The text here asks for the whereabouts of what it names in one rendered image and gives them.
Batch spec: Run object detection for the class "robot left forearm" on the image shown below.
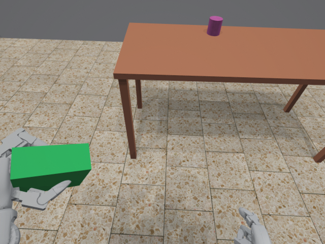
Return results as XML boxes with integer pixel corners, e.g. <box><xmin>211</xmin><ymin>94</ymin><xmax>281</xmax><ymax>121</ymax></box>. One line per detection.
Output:
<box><xmin>0</xmin><ymin>208</ymin><xmax>20</xmax><ymax>244</ymax></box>

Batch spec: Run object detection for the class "robot right hand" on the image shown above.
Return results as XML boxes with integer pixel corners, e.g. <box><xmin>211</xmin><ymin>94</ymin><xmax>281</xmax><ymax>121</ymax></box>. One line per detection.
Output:
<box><xmin>234</xmin><ymin>207</ymin><xmax>272</xmax><ymax>244</ymax></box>

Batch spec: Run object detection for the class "robot left hand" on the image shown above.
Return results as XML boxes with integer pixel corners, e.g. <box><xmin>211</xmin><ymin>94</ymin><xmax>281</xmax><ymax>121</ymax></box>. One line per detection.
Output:
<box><xmin>0</xmin><ymin>128</ymin><xmax>71</xmax><ymax>211</ymax></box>

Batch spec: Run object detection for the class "table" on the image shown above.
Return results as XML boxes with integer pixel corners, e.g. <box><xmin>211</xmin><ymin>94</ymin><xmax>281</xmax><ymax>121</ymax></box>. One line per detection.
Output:
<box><xmin>113</xmin><ymin>23</ymin><xmax>325</xmax><ymax>163</ymax></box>

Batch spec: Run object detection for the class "sponge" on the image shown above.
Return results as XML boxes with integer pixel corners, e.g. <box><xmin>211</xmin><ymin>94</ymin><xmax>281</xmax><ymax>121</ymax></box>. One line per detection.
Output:
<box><xmin>10</xmin><ymin>143</ymin><xmax>91</xmax><ymax>192</ymax></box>

